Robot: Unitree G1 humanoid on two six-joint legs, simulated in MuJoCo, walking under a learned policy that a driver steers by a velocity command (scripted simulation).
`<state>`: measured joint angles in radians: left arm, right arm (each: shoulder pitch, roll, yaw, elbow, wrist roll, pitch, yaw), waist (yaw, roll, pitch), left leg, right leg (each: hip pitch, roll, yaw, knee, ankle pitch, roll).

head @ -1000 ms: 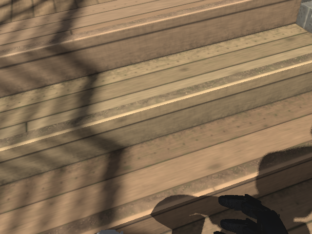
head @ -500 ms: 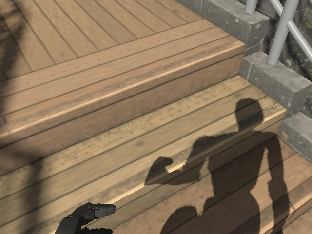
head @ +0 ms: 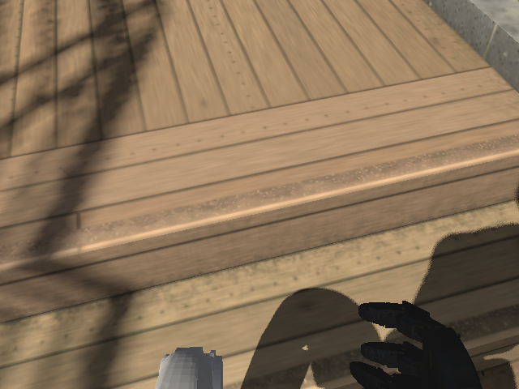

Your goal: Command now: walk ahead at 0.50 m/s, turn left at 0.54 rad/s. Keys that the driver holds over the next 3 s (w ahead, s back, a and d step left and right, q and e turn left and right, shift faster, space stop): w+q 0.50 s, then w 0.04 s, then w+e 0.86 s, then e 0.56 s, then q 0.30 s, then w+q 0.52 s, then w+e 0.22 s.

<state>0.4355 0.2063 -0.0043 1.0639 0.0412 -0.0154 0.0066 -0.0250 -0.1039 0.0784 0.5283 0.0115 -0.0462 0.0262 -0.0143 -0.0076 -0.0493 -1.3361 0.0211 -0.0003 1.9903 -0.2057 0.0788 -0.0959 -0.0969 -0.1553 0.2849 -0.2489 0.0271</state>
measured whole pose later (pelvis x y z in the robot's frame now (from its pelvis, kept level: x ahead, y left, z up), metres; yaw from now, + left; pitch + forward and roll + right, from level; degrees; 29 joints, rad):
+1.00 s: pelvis +0.51 +0.11 +0.32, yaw +12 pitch +4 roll +1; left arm 0.57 -0.01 -0.05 1.00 0.01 -0.03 0.02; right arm 0.02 -0.02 0.14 0.62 -0.01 -0.09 0.03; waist 0.12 0.03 -0.07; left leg -1.33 0.14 0.01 1.94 -0.15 -0.01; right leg -0.23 0.00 0.08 0.53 -0.38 -0.03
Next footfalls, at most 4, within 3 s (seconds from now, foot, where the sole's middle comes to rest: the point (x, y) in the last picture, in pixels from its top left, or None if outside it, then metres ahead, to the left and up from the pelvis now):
0.10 left None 0.16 0.10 -0.62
0.56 right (284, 328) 0.51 -0.02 -0.45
1.10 left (104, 198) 0.72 0.34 -0.28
1.64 right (234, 112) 0.99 0.08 -0.28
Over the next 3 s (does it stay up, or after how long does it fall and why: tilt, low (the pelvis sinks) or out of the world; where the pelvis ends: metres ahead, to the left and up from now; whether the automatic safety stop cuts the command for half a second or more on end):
stays up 1.25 0.26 0.50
